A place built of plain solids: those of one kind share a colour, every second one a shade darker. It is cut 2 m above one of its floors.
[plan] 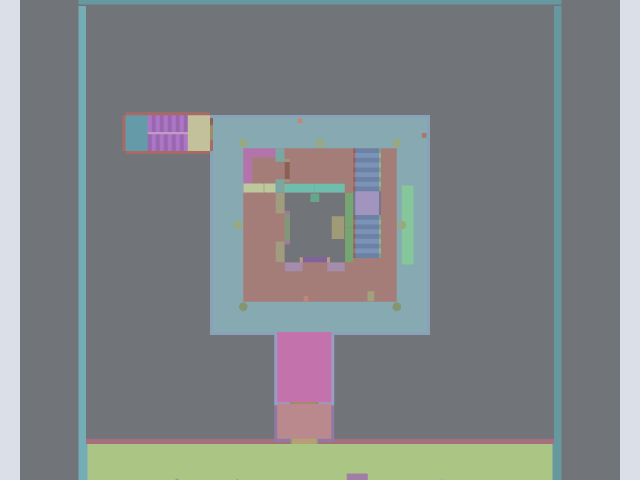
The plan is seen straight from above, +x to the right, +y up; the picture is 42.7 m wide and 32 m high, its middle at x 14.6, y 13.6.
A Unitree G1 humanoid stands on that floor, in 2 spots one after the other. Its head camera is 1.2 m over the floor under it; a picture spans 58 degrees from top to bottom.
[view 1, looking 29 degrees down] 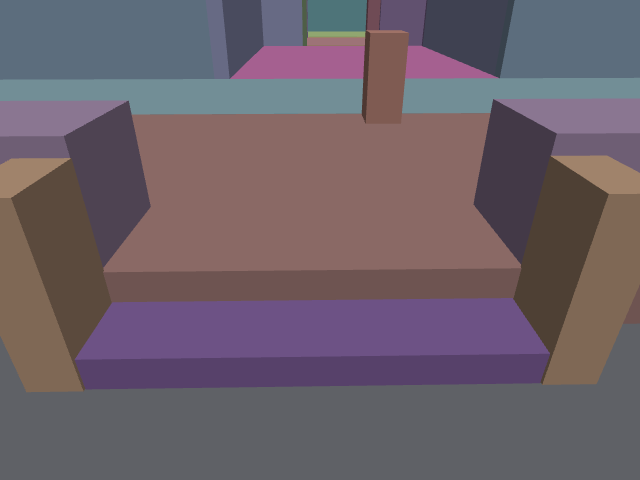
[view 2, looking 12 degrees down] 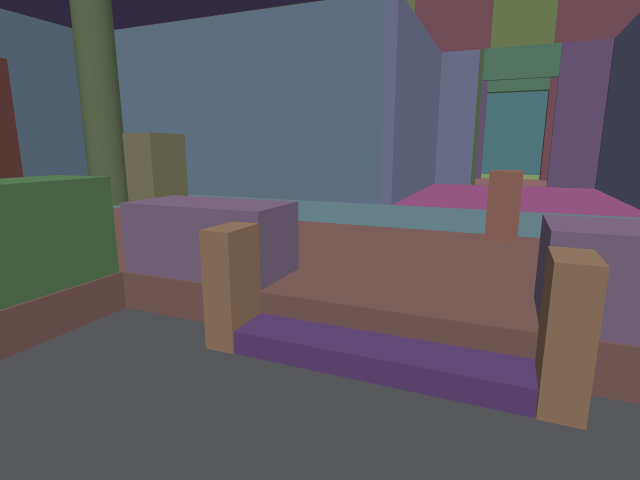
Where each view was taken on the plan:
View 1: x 14.26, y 13.53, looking -91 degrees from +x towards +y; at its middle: floor_hall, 1.89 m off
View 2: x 13.66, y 14.43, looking -67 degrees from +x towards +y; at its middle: floor_hall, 4.40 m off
